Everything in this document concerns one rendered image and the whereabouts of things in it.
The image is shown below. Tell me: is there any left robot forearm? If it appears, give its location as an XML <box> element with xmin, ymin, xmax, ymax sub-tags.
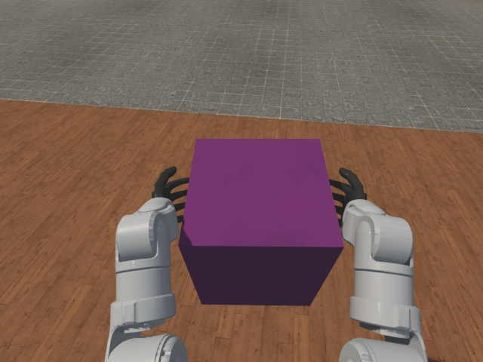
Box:
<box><xmin>105</xmin><ymin>198</ymin><xmax>180</xmax><ymax>362</ymax></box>

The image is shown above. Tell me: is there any left robot upper arm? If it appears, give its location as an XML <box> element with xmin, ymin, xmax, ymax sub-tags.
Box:
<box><xmin>107</xmin><ymin>334</ymin><xmax>188</xmax><ymax>362</ymax></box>

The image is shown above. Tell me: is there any left robot hand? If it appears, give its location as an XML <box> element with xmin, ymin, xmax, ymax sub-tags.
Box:
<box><xmin>152</xmin><ymin>167</ymin><xmax>189</xmax><ymax>223</ymax></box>

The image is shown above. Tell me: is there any carton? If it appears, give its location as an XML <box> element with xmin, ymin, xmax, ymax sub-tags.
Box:
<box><xmin>178</xmin><ymin>139</ymin><xmax>344</xmax><ymax>306</ymax></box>

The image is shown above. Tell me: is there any right robot upper arm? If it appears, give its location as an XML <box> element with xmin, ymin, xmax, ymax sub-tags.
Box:
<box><xmin>339</xmin><ymin>338</ymin><xmax>424</xmax><ymax>362</ymax></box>

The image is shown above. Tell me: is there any right robot hand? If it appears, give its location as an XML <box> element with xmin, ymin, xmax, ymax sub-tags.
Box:
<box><xmin>329</xmin><ymin>167</ymin><xmax>367</xmax><ymax>227</ymax></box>

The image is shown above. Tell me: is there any right robot forearm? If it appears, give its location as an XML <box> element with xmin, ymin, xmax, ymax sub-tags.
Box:
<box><xmin>341</xmin><ymin>199</ymin><xmax>428</xmax><ymax>362</ymax></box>

